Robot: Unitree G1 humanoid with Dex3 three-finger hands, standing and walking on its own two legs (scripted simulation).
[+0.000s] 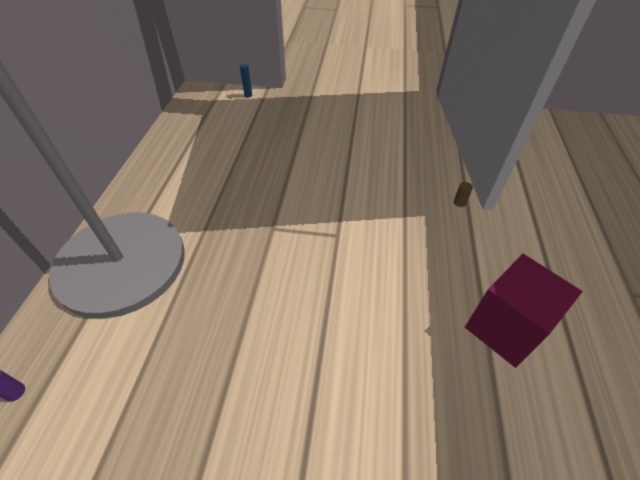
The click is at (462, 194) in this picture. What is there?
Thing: squat round
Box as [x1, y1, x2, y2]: [454, 182, 472, 206]
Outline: 467,182 462,182 459,185 454,199 454,203 458,206 463,206 465,204 472,188 471,184
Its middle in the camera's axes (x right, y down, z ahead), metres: +0.64 -0.20 +1.75
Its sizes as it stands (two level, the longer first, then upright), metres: 0.057 0.057 0.102
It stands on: the floor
